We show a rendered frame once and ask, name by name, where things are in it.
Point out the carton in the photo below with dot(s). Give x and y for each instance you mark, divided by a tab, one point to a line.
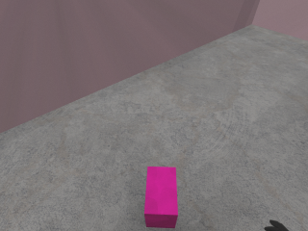
161	204

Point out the robot right hand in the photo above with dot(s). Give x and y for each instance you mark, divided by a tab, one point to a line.
277	226

